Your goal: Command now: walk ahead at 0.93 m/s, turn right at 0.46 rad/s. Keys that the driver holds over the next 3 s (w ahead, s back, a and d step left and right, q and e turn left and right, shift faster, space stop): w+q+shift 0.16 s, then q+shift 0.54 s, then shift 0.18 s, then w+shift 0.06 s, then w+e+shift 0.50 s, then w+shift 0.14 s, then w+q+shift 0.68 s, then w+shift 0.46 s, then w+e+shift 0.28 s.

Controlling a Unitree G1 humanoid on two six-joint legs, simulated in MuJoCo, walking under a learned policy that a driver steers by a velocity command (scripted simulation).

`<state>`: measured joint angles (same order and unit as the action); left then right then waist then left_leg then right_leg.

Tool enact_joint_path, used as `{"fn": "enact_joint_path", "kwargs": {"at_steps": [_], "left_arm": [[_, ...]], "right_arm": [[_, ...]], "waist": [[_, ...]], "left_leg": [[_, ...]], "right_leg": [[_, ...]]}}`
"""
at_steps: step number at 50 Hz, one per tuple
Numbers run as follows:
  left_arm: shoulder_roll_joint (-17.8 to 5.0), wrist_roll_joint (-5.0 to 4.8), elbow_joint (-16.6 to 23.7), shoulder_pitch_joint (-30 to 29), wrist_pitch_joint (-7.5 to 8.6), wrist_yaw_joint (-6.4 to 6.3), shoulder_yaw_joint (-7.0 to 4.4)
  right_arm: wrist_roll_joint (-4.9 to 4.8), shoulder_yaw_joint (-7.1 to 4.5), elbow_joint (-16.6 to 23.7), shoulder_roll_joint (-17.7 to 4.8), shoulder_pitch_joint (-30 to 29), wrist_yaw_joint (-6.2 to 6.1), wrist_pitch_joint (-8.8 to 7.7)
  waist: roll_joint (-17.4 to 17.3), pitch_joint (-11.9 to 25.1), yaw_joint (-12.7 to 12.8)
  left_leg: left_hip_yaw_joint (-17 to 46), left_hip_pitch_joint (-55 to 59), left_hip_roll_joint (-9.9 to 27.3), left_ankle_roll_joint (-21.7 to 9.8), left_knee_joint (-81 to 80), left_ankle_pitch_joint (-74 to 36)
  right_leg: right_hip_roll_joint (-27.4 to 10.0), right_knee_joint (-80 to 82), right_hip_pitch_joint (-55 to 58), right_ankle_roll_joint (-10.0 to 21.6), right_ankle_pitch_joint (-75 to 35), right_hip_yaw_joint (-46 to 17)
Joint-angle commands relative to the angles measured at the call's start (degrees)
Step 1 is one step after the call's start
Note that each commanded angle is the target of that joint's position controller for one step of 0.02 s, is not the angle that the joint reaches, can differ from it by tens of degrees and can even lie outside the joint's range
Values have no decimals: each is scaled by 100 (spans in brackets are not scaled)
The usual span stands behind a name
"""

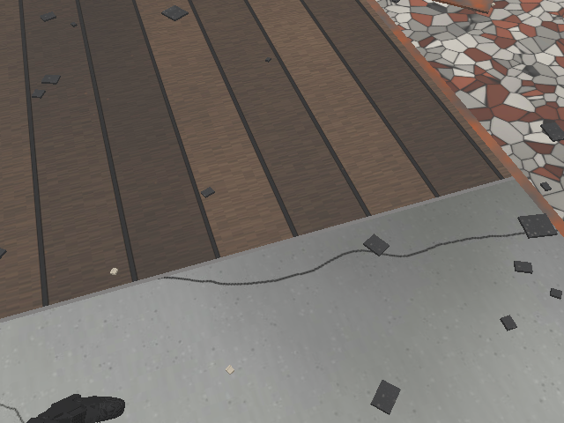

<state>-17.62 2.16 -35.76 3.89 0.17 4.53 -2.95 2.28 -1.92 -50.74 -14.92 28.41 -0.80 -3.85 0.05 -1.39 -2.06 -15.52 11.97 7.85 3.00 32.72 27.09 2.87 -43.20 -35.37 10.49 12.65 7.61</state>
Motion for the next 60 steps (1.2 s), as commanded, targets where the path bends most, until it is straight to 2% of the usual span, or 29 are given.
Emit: {"fn": "enact_joint_path", "kwargs": {"at_steps": [1, 2, 4, 8, 10, 13, 14, 17, 19, 20, 21, 22, 23, 24, 26, 29, 31, 34, 38, 42, 45, 46, 47, 48, 50, 54, 55, 57, 60], "left_arm": [[-1798, -2, -371, 2275, 23, -243, -567], [-1517, -25, -296, 2123, 15, -274, -541], [-992, 74, -584, 1825, 176, -385, -387], [-401, -55, -775, 1390, 560, -353, -161], [-291, -91, -908, 1540, 680, -320, -102], [-126, -143, -856, 1228, 763, -327, -5], [-206, -191, -598, 878, 768, -539, -32], [-868, -193, -579, 1235, 622, -942, -131], [-1026, -249, -413, 863, 465, -1043, -207], [-911, -275, -217, 345, 443, -989, -197], [-399, -422, -103, -271, 476, -761, -85], [495, -216, 206, 153, 538, -514, 130], [424, -235, 199, 1737, 594, -411, 211], [-380, -196, 199, 1567, 613, -369, 96], [-627, -167, 314, 877, 472, -475, -39], [-520, -119, 386, 553, 248, -606, -79], [-215, -62, 434, 289, 222, -679, -12], [-181, -209, 430, -5, 163, -731, -22], [-267, -222, 331, -345, 219, -682, -84], [-372, -181, 283, -416, 375, -554, -109], [-366, -175, 78, 69, 443, -452, -159], [-448, -79, 132, 149, 395, -446, -152], [-779, -31, 43, 696, 327, -457, -241], [-1024, -100, -195, 1189, 354, -410, -340], [-889, -286, -157, 1098, 333, -485, -286], [-777, -374, -172, 1381, 291, -557, -212], [-1013, -48, -377, 1441, 169, -425, -339], [-988, -118, -332, 1332, 37, -359, -400], [-863, -118, -262, 1153, -37, -308, -424]], "right_arm": [[-201, -35, 1006, -452, -71, 141, -185], [-181, -107, 1199, -874, -1193, 115, -245], [-256, -19, 1052, -623, -1115, 121, -254], [-155, -17, 634, -359, -642, 300, 211], [-185, -33, 696, -317, -1083, 316, 249], [-161, 34, 816, -118, -1476, 371, 143], [-558, -46, 932, -256, -1653, 307, -69], [-407, -136, 1035, -332, -1676, 446, -231], [-406, -380, 847, -768, -349, 476, -47], [-408, -582, 575, -1189, 883, 407, 106], [-377, -527, 286, -1042, 1563, 251, 221], [0, -363, 483, -927, 851, 204, 111], [262, -340, 1063, -1177, -13, 213, -62], [51, -479, 1591, -1345, -795, 245, -13], [-362, -438, 1882, -1119, -1599, 223, 37], [-328, -450, 1941, -989, -1744, 84, 141], [-328, -507, 1824, -1076, -1418, -80, 257], [-428, -561, 1863, -1141, -1384, -263, 493], [-346, -505, 2028, -940, -1523, -296, 646], [-235, -402, 2131, -817, -1608, -233, 662], [-289, -291, 2177, -652, -1787, -142, 645], [-188, -149, 2087, -281, -1362, -68, 630], [-260, -150, 2136, -360, -1128, -29, 561], [-360, -214, 2242, -648, -1432, -12, 417], [-258, -342, 2176, -1122, -1912, 6, 250], [-98, -163, 2114, -446, -2192, 46, -72], [285, -83, 2055, -445, -2083, 256, 107], [90, -45, 2088, -258, -2161, 332, 201], [-160, -79, 1964, -371, -1976, 112, 131]], "waist": [[1409, 2141, 796], [270, 1746, 1164], [-374, 431, 613], [1, -348, -48], [20, -810, -4], [318, -719, -54], [557, -434, 154], [351, 265, 150], [842, 845, -522], [659, 1128, -1182], [-858, 688, -1552], [-2205, 281, -523], [-1590, 1923, 291], [-351, 1983, 235], [1021, 770, 624], [432, 261, 589], [185, 642, 388], [-299, 1141, 223], [-845, 988, -38], [-1008, 946, -141], [-667, 932, 160], [252, 1140, 44], [1173, 850, 47], [1618, 356, 267], [856, -166, 301], [744, 45, 379], [539, 72, 313], [1032, 29, 299], [1020, 151, 116]], "left_leg": [[1063, -5191, -752, -466, 5622, -39], [1909, -5673, -545, -588, 5877, -796], [1937, -5396, -103, -699, 5256, -1278], [2250, -4811, 73, -645, 4309, -1566], [2026, -5025, -78, -586, 3616, -2001], [1159, -4584, -393, -580, 2141, -3058], [1251, -4530, -489, -538, 1605, -3621], [499, -3669, -1217, -415, 184, -4634], [551, -2126, -1516, -537, 364, -4095], [999, -839, -1349, -819, 436, -4095], [1618, -383, -781, -1256, -653, -5153], [3013, -331, -533, -1619, 139, -7886], [5341, 206, 772, -2766, -446, -7156], [5759, -361, 764, -2871, -1198, -4849], [5617, -2071, 297, -2449, -1959, -1430], [4615, -3223, -463, -2031, -1826, -2537], [4157, -3020, -687, -1879, -1393, -3994], [4201, -2427, -806, -1469, -1096, -3453], [4317, -2212, -808, -1248, -941, -2532], [4668, -2033, -518, -1333, -490, -3537], [4632, -2623, -796, -1070, -212, -1980], [4121, -3164, -1259, -803, 650, 593], [3157, -4256, -1940, -553, 1580, 1437], [2875, -5294, -1588, -409, 2438, 927], [2355, -5396, -993, -232, 2821, -102], [1728, -4264, -963, -100, 1956, -1041], [1512, -3959, -1116, -83, 1601, -712], [1369, -3303, -1293, -40, 711, -311], [1516, -2331, -1377, -72, -786, -961]], "right_leg": [[-2043, 2335, 5989, 1025, 3396, -5295], [-1942, 2815, 5533, 681, 2964, -5187], [-1910, 2877, 3638, 392, 1613, -3656], [-1404, 3608, 2037, -244, 970, -1851], [-1200, 3647, 2010, -566, -1989, -817], [-754, 3300, 2068, -829, -4886, 446], [-624, 3162, 2337, -1024, -4570, 425], [-755, 2096, 3240, -1317, -5841, 592], [-929, 774, 3009, -1435, -6627, 494], [-899, -778, 2250, -1464, -5980, 388], [-39, -3483, 1400, -1617, -676, 402], [750, -5508, -198, -1610, 2858, -436], [677, -6078, -502, -1547, 2503, -1786], [444, -5391, -211, -1222, 1973, -1958], [8, -4125, -306, -1147, 1328, -1816], [-142, -2577, 235, -1429, 1038, -1729], [9, -1785, 328, -1610, 693, -1607], [134, -1006, 244, -1725, 51, -1736], [55, -231, 278, -1662, -297, -1718], [-62, 462, 744, -1428, -86, -1631], [-266, 2042, 2295, -1089, -1197, -1555], [-1124, 2325, 3082, -764, -399, -2497], [-1759, 2624, 3429, -86, 1286, -3593], [-2211, 3378, 3157, 454, 3744, -5233], [-1945, 3376, 2624, 233, 3294, -4847], [-918, 3492, 2010, -78, 1724, -3490], [-549, 3295, 1791, -135, 1788, -3184], [-306, 3244, 1430, -95, 1709, -3056], [-352, 2806, 1297, -94, 1543, -3422]]}}
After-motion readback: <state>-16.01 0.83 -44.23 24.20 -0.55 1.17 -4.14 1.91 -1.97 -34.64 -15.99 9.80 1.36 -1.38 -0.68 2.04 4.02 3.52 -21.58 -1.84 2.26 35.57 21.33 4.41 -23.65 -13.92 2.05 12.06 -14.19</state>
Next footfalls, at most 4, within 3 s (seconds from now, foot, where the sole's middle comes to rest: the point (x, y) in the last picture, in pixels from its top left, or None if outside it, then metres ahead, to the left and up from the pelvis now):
0.42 left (263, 375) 0.56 0.05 -0.73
0.92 right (317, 314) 0.71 -0.09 -0.73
1.24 left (229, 349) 0.63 0.13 -0.73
1.64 right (296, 199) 1.09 -0.06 -0.73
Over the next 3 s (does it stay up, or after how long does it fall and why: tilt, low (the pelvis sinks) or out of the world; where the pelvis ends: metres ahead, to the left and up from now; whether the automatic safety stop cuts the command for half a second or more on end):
stays up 2.03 0.55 0.02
